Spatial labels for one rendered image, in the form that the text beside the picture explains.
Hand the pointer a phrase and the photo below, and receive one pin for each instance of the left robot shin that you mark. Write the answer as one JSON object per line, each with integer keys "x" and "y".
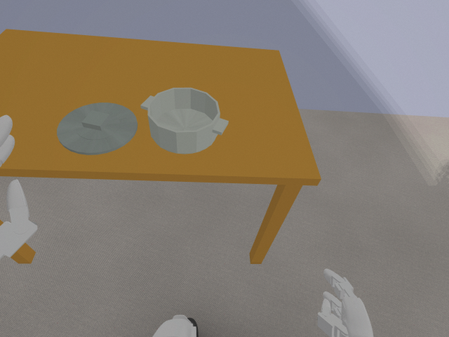
{"x": 180, "y": 317}

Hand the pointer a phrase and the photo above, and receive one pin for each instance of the robot left thigh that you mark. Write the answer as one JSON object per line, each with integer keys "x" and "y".
{"x": 176, "y": 328}

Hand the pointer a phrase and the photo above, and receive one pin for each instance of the lid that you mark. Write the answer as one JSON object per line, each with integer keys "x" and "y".
{"x": 119, "y": 130}

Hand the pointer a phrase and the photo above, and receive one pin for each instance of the pot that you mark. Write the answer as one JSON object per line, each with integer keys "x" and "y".
{"x": 184, "y": 120}

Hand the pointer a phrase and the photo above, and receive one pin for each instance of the knob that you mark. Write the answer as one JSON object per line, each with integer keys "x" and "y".
{"x": 96, "y": 120}

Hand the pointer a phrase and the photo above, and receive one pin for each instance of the table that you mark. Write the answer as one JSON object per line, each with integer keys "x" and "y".
{"x": 45, "y": 75}

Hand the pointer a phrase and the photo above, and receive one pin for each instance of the robot left hand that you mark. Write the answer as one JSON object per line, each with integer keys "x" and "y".
{"x": 13, "y": 235}

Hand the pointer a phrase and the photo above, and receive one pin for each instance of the robot right hand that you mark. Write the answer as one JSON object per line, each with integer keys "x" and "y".
{"x": 349, "y": 317}

